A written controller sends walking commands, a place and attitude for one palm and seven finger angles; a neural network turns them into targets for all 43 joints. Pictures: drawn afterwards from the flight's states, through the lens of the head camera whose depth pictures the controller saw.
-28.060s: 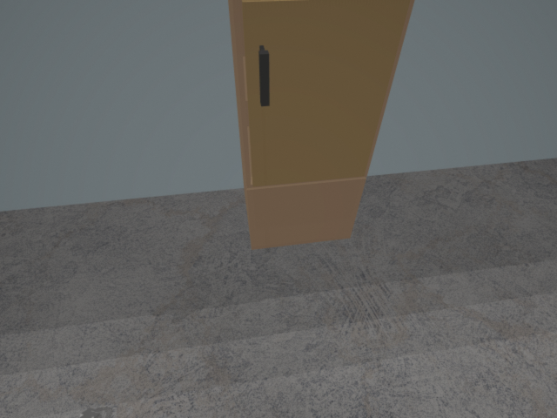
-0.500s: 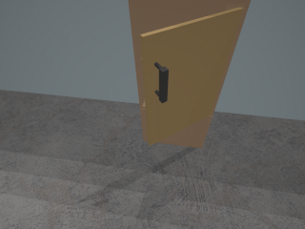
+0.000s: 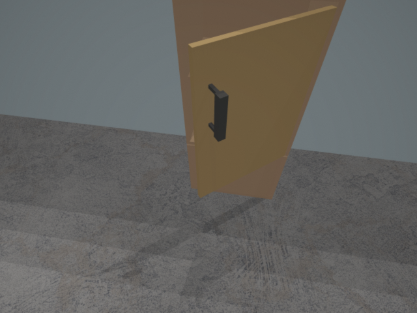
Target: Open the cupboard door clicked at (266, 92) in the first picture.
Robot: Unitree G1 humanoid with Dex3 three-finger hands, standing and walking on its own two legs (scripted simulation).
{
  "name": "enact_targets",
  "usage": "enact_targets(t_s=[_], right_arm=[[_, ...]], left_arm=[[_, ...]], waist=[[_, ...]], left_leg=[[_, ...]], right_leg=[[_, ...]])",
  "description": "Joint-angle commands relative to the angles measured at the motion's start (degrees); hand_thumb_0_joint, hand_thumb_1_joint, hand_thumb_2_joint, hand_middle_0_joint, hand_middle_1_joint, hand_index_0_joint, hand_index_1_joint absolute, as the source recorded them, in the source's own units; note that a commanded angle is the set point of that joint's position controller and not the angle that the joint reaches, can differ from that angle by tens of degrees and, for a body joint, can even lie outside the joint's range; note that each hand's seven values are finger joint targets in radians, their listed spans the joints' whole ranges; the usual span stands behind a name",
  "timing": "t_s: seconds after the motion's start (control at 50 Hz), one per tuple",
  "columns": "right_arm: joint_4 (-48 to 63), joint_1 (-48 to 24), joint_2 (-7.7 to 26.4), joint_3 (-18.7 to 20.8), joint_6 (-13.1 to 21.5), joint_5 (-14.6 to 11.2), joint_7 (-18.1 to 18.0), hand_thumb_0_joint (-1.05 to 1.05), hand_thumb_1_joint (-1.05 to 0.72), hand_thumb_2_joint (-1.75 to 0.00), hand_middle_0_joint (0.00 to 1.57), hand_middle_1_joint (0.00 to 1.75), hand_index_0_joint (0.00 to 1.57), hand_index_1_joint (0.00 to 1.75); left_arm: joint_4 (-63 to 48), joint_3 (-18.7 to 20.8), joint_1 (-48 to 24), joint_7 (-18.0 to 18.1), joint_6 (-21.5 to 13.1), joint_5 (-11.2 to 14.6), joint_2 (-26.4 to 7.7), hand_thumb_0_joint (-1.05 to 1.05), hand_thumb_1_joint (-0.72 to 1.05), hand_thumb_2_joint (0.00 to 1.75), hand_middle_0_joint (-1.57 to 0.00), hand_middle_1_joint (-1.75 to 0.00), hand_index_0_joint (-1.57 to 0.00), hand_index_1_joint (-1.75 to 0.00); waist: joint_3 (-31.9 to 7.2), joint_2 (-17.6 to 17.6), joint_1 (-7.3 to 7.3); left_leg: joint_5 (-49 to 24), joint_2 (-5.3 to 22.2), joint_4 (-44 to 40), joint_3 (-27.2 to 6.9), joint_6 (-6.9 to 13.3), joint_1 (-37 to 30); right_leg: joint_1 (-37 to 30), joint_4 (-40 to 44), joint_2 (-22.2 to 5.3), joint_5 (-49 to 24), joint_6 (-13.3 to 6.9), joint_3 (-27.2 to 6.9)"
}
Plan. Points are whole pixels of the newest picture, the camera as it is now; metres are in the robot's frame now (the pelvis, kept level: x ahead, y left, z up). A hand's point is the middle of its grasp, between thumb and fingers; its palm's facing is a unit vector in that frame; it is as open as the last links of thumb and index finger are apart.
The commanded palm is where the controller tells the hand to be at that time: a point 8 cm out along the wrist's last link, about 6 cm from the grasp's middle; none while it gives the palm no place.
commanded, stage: look to check the result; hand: left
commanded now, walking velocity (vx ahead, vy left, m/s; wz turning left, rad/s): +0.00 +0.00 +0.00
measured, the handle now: (216, 113) +0.56 +0.01 +0.06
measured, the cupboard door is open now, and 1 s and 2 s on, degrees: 40 40 40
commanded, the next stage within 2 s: walk to a spot facing it in 0.36 s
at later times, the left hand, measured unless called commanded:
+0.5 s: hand out of the picture +0.07 +0.22 -0.17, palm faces -0.01 -0.96 -0.29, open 7.3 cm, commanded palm none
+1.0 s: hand out of the picture +0.08 +0.17 -0.18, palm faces -0.16 -0.95 -0.28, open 7.3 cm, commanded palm none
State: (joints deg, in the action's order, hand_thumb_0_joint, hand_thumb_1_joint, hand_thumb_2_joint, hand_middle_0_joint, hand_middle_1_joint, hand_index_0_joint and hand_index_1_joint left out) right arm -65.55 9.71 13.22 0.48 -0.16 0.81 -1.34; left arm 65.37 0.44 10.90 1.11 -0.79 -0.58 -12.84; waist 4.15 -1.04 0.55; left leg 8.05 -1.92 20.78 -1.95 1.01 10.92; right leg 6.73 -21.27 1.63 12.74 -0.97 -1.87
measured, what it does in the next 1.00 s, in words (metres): stands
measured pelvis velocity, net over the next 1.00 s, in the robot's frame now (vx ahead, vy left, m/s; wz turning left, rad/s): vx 0.00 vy -0.03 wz -0.23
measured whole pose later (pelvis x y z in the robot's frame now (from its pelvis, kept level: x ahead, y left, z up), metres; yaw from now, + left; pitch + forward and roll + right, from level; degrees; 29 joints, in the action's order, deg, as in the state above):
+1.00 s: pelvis +0.00 -0.03 -0.02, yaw -13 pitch -1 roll +1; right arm -57.9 8.6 13.4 3.6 -3.8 0.6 -1.7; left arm 56.0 3.6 13.1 0.0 2.3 -1.4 -11.4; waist 7.4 -2.0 -1.7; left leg 27.4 2.3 55.2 2.4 -1.5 23.3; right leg 15.8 -36.2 2.1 19.6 -2.2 -2.6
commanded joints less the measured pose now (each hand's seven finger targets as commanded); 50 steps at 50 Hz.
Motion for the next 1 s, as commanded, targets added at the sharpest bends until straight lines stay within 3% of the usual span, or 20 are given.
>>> enact_targets(t_s=[0.0, 0.1, 0.48, 0.54, 0.58, 0.62, 0.68, 0.7, 0.74, 0.76, 0.8, 0.84, 0.86, 0.88, 0.9, 0.92, 0.94, 0.96, 0.98], right_arm=[[2.3, -0.3, 8.6, 1.5, 1.0, 0.2, -0.3, 0.0, -0.9, -0.9, 0.2, 0.3, 0.2, 0.3], [2.3, -1.4, 9.5, 1.5, 1.0, 0.3, -0.2, 0.0, -0.9, -0.9, 0.2, 0.3, 0.2, 0.3], [2.7, -4.1, 12.2, 1.5, 1.4, 0.2, -0.2, 0.0, -0.9, -0.9, 0.2, 0.3, 0.2, 0.3], [2.6, -1.1, 7.3, 1.0, 0.6, 0.3, -0.6, 0.0, -0.9, -0.9, 0.2, 0.3, 0.2, 0.3], [3.4, -0.5, 8.0, 1.6, 0.1, 0.2, -0.8, 0.0, -0.9, -0.9, 0.2, 0.3, 0.2, 0.3], [4.9, -0.3, 8.9, 2.4, -0.3, 0.3, -1.1, 0.0, -0.9, -0.9, 0.2, 0.3, 0.2, 0.3], [7.0, 0.1, 10.2, 3.4, -0.6, 0.5, -1.4, 0.0, -0.9, -0.9, 0.2, 0.3, 0.2, 0.3], [7.6, 0.4, 10.9, 3.7, -0.7, 0.6, -1.5, 0.0, -0.9, -0.9, 0.2, 0.3, 0.2, 0.3], [8.5, 0.8, 11.3, 4.3, -0.4, 0.9, -1.6, 0.0, -0.9, -0.9, 0.2, 0.3, 0.2, 0.3], [9.0, 1.1, 11.2, 4.3, -0.3, 1.0, -1.6, 0.0, -0.9, -0.9, 0.2, 0.3, 0.2, 0.3], [10.2, -0.4, 10.4, 4.4, -0.1, 1.2, -1.6, 0.0, -0.9, -0.9, 0.2, 0.3, 0.2, 0.3], [11.4, -3.0, 10.5, 4.5, -0.4, 1.1, -1.5, 0.0, -0.9, -0.9, 0.2, 0.3, 0.2, 0.3], [12.1, -4.5, 10.3, 4.7, -0.7, 0.7, -1.4, 0.0, -0.9, -0.9, 0.2, 0.3, 0.2, 0.3], [13.4, -4.2, 7.0, 4.5, -1.1, -0.1, -1.2, 0.0, -0.9, -0.9, 0.2, 0.3, 0.2, 0.3], [15.0, -5.9, 4.8, 4.2, -1.3, -0.3, -0.7, 0.0, -0.9, -0.9, 0.2, 0.3, 0.2, 0.3], [15.0, -4.8, 6.0, 4.5, -1.8, -0.1, -0.5, 0.0, -0.9, -0.9, 0.2, 0.3, 0.2, 0.3], [15.2, -5.4, 5.0, 4.4, -1.6, -0.2, 0.0, 0.0, -0.9, -0.9, 0.2, 0.3, 0.2, 0.3], [14.6, -6.5, 5.3, 4.6, -1.6, 0.1, -0.2, 0.0, -0.9, -0.9, 0.2, 0.3, 0.2, 0.3], [14.7, -6.3, 5.2, 4.5, -1.5, 0.1, -0.3, 0.0, -0.9, -0.9, 0.2, 0.3, 0.2, 0.3]], left_arm=[[-2.4, 1.9, 0.6, 0.5, -0.9, 0.1, -9.3, 0.0, 0.9, 0.9, -0.2, -0.3, -0.2, -0.3], [-2.4, 1.9, 0.0, 0.4, -0.8, 0.1, -10.1, 0.0, 0.9, 0.9, -0.2, -0.3, -0.2, -0.3], [-3.0, 2.1, -2.0, 0.3, -1.1, 0.1, -12.6, 0.0, 0.9, 0.9, -0.2, -0.3, -0.2, -0.3], [-3.1, 1.9, -0.1, 0.5, 0.3, 0.2, -8.5, 0.0, 0.9, 0.9, -0.2, -0.3, -0.2, -0.3], [-4.0, 2.5, 0.4, 0.4, 1.1, 0.1, -9.2, 0.0, 0.9, 0.9, -0.2, -0.3, -0.2, -0.3], [-5.4, 3.1, 0.7, 0.1, 1.7, -0.1, -9.4, 0.0, 0.9, 0.9, -0.2, -0.3, -0.2, -0.3], [-7.8, 3.7, 0.6, -0.4, 2.5, -0.3, -8.9, 0.0, 0.9, 0.9, -0.2, -0.3, -0.2, -0.3], [-8.5, 3.8, 0.8, -0.6, 2.8, -0.3, -8.4, 0.0, 0.9, 0.9, -0.2, -0.3, -0.2, -0.3], [-9.7, 4.2, 1.1, -0.9, 3.4, -0.3, -7.3, 0.0, 0.9, 0.9, -0.2, -0.3, -0.2, -0.3], [-10.6, 4.3, 0.8, -1.1, 3.7, -0.3, -6.8, 0.0, 0.9, 0.9, -0.2, -0.3, -0.2, -0.3], [-11.5, 4.5, 1.2, -1.5, 3.8, -0.3, -5.6, 0.0, 0.9, 0.9, -0.2, -0.3, -0.2, -0.3], [-10.9, 4.7, 5.8, -1.8, 3.5, -0.3, -4.9, 0.0, 0.9, 0.9, -0.2, -0.3, -0.2, -0.3], [-10.1, 5.2, 9.2, -1.8, 3.3, -0.6, -5.4, 0.0, 0.9, 0.9, -0.2, -0.3, -0.2, -0.3], [-10.2, 6.0, 10.6, -1.2, 2.6, -1.3, -9.9, 0.0, 0.9, 0.9, -0.2, -0.3, -0.2, -0.3], [-10.7, 6.8, 9.8, -0.4, 2.4, -1.3, -14.5, 0.0, 0.9, 0.9, -0.2, -0.3, -0.2, -0.3], [-11.2, 7.1, 9.5, 0.1, 2.3, -0.7, -14.7, 0.0, 0.9, 0.9, -0.2, -0.3, -0.2, -0.3], [-12.5, 7.0, 7.1, -0.1, 2.6, -0.7, -14.4, 0.0, 0.9, 0.9, -0.2, -0.3, -0.2, -0.3], [-13.1, 6.7, 4.5, 0.2, 2.3, -0.9, -11.4, 0.0, 0.9, 0.9, -0.2, -0.3, -0.2, -0.3], [-13.3, 6.4, 3.7, 0.4, 2.0, -0.7, -10.2, 0.0, 0.9, 0.9, -0.2, -0.3, -0.2, -0.3]], waist=[[-3.3, 1.3, 0.05], [-2.7, 0.7, -0.04], [-5.2, 1.1, -0.13], [-5.2, 1.3, 0.13], [-4.4, 1.2, 0.02], [-3.9, 1.0, -0.06], [-3.5, -1.7, 0.05], [-3.5, -3.3, -0.04], [-4.1, -8.8, -0.49], [-4.1, -8.4, -0.46], [-4.1, -7.1, -1.59], [-5.7, -4.3, -3.97], [-5.4, -0.7, -5.69], [-4.5, 14.4, -5.66], [-1.0, 22.9, -5.95], [-1.8, 16.9, -5.2], [0.2, 11.3, -4.19], [0.2, 11.1, -2.64], [-0.3, 11.4, -2.12]], left_leg=[[-5.4, 6.6, -2.6, -5.6, 0.9, -4.3], [-4.8, 6.8, -3.4, -6.0, 0.9, -4.4], [-9.6, 7.5, -3.3, -5.6, 0.8, -7.0], [-11.2, 8.0, 0.2, -3.0, 0.2, -7.2], [-9.1, 8.5, 1.7, -2.0, 0.2, -6.4], [-6.9, 9.4, 2.3, -1.6, 0.7, -6.1], [-4.2, 13.0, 0.9, -4.3, 2.8, -5.9], [-3.4, 15.3, -0.4, -6.4, 4.4, -5.8], [-7.9, 22.0, -3.9, -10.4, 9.3, -5.6], [-10.5, 23.5, -3.8, -10.3, 10.8, -5.3], [-13.4, 23.4, -1.5, -6.4, 10.2, -1.8], [-12.4, 20.2, 4.3, -0.8, 6.8, 1.7], [-6.9, 16.5, 10.6, 2.5, 3.9, 5.0], [8.9, 7.8, 22.4, 7.8, -0.8, 12.4], [26.8, 1.6, 35.9, 7.7, -3.0, 20.2], [25.2, 3.5, 42.9, 1.9, -2.6, 20.2], [23.6, 4.4, 44.8, 1.1, -2.8, 22.2], [19.6, 4.8, 45.9, -0.1, -2.9, 23.9], [17.9, 5.2, 45.8, -0.4, -3.4, 23.9]], right_leg=[[3.1, 4.9, -7.1, -4.6, -1.8, -5.3], [3.1, 5.2, -7.0, -3.5, -1.8, -5.2], [0.9, 5.1, -7.5, -10.1, -1.7, -5.5], [2.6, 2.1, -7.5, -15.0, -1.2, -6.3], [4.2, 0.1, -7.1, -15.1, -1.5, -7.6], [6.5, -2.1, -6.3, -14.1, -1.7, -8.2], [10.7, -8.1, -3.5, -9.4, -1.1, -7.4], [12.3, -12.1, -2.2, -5.6, -0.8, -6.3], [15.5, -25.8, -0.7, 14.1, 0.2, -2.3], [16.3, -30.1, -1.6, 18.2, 0.5, -1.5], [13.5, -28.8, -3.6, 18.1, 0.4, -1.6], [6.2, -19.8, -2.9, 10.8, 0.4, 0.9], [2.3, -10.6, -2.8, 1.7, 0.3, 0.2], [0.0, 2.5, -11.2, -6.9, -2.4, -15.4], [1.6, 7.3, -21.9, -17.9, -7.4, -30.6], [2.8, 6.1, -22.2, -15.6, -10.8, -28.8], [6.1, 6.4, -20.8, -4.9, -13.5, -29.2], [4.4, 4.5, -16.5, -8.4, -12.0, -27.7], [3.3, 2.9, -15.5, -14.4, -11.5, -25.1]])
